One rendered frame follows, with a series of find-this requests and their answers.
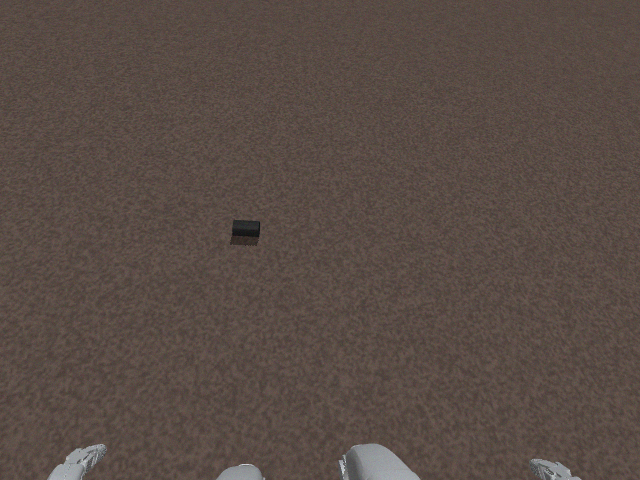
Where can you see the can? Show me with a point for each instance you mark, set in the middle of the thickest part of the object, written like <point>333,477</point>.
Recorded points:
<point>246,228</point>

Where can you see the right robot hand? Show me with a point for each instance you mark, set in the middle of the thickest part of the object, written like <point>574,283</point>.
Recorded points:
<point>547,470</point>

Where can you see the left robot hand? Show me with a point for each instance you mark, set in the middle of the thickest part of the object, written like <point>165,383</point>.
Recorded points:
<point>79,463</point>

